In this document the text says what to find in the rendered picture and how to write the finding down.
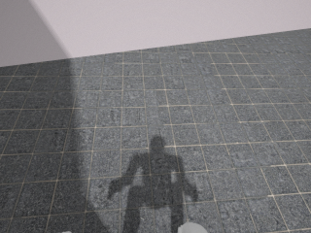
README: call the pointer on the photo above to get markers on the robot right thigh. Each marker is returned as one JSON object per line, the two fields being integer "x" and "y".
{"x": 191, "y": 227}

